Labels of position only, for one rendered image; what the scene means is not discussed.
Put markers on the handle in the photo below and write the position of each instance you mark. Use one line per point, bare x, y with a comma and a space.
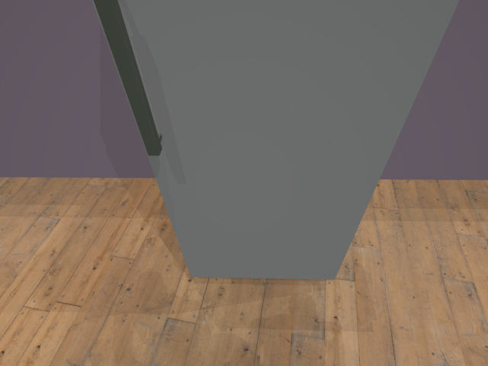
114, 27

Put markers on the fridge door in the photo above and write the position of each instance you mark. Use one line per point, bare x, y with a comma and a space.
277, 118

